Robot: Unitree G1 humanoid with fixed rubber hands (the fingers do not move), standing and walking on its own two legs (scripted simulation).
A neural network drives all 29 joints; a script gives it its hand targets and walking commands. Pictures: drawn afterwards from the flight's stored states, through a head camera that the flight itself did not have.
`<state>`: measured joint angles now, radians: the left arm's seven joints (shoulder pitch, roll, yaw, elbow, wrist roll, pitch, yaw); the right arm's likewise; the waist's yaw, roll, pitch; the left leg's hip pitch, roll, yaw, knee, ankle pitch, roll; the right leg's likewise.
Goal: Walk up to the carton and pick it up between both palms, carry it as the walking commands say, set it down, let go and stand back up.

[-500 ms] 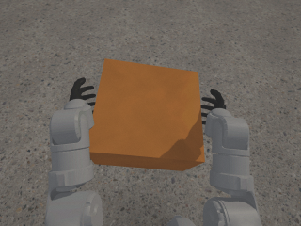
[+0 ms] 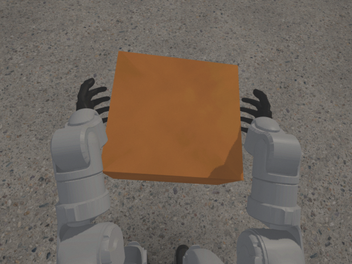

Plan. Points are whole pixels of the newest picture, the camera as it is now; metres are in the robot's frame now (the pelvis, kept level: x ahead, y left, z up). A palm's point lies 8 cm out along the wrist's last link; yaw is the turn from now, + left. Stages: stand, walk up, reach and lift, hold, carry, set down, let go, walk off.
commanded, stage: carry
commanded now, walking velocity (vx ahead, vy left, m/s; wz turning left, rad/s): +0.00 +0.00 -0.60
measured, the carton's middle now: (172, 124) +0.42 +0.02 +0.01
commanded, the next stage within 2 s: none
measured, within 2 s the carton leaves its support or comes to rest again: neither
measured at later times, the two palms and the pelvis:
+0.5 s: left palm (193, 112) +0.39 -0.02 +0.11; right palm out of the picture +0.27 -0.33 +0.07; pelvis -0.03 -0.05 +0.00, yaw -18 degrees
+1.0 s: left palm (229, 142) +0.33 -0.08 +0.10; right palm out of the picture +0.17 -0.37 +0.11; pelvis -0.08 -0.06 +0.00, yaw -28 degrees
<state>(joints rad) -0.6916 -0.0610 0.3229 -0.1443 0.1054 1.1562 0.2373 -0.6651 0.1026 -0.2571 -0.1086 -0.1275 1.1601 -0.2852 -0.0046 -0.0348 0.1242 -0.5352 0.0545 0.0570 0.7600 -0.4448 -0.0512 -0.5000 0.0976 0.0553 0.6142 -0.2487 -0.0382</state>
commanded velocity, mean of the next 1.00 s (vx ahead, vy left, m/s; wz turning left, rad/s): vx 0.00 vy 0.00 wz -0.60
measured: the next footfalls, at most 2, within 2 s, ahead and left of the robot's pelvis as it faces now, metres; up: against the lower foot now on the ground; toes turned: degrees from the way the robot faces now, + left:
left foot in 0.02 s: +0.06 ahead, +0.11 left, +0.00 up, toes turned +4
right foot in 0.44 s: +0.00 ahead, -0.18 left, +0.00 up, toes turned -18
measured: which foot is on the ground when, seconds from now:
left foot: up 0.00-0.00, down 0.02-0.44, up 0.46-0.92, down 0.94-1.00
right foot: down 0.00-0.02, up 0.04-0.42, down 0.44-0.96, up 0.98-1.00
